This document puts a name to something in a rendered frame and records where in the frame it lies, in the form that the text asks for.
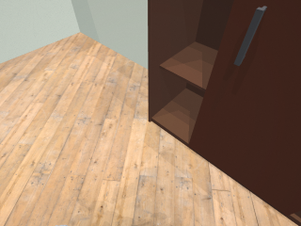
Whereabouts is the handle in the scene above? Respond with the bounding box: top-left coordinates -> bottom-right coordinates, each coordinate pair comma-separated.
233,6 -> 267,66

